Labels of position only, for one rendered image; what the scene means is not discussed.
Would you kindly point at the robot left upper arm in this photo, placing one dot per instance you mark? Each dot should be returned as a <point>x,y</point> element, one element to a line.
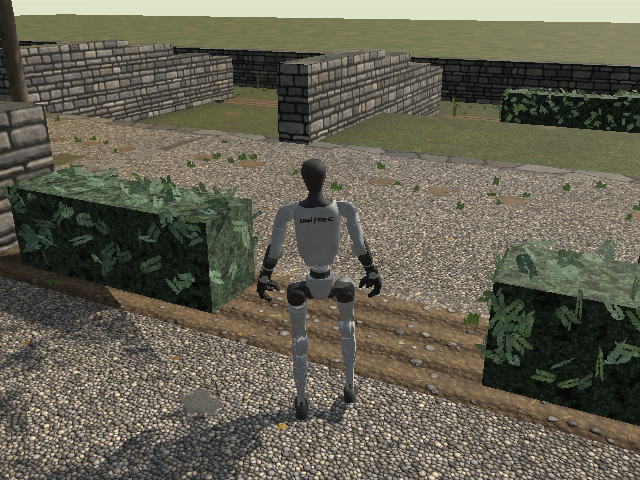
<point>284,214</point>

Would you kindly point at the right robot shin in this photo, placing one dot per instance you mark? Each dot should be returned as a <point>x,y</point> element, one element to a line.
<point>349,356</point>

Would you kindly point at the robot left foot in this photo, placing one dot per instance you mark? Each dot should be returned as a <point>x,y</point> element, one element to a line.
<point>301,411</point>

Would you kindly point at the left robot forearm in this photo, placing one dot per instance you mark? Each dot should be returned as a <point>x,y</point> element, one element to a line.
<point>268,267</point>

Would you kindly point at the robot left hand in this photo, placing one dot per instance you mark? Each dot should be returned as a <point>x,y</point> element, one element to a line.
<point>261,287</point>

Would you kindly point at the right robot forearm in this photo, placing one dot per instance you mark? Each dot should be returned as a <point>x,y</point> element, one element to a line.
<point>368,263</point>

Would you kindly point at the robot right hand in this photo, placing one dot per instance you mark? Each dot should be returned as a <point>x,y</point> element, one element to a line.
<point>369,283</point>

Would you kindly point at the robot right upper arm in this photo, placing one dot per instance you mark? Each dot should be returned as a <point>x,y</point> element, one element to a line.
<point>348,210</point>

